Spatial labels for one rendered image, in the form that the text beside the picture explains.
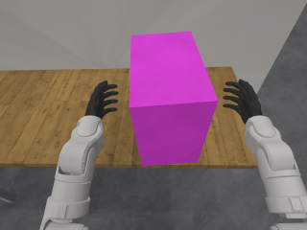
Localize left robot forearm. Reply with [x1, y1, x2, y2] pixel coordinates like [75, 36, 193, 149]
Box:
[39, 115, 105, 230]

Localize carton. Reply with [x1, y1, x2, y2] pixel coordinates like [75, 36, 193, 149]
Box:
[129, 31, 218, 167]

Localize left robot hand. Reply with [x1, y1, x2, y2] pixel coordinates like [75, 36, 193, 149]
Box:
[84, 80, 119, 120]

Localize right robot forearm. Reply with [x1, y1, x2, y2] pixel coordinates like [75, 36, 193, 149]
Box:
[244, 115, 307, 223]

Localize table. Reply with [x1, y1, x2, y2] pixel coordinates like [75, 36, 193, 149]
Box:
[0, 66, 258, 203]

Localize right robot hand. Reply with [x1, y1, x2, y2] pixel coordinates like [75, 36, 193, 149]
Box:
[223, 79, 263, 124]

